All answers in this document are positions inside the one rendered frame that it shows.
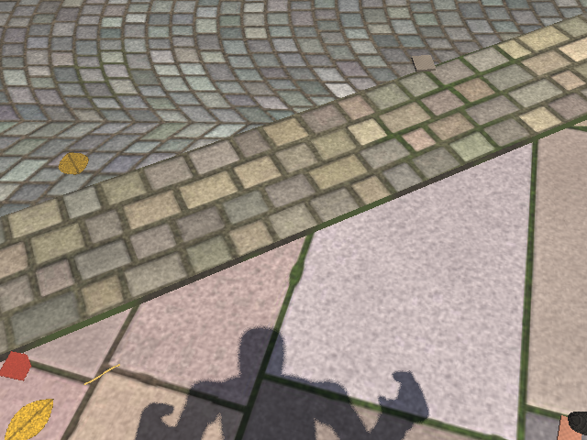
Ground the robot right hand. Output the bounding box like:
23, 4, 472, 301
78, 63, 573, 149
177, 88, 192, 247
568, 412, 587, 435

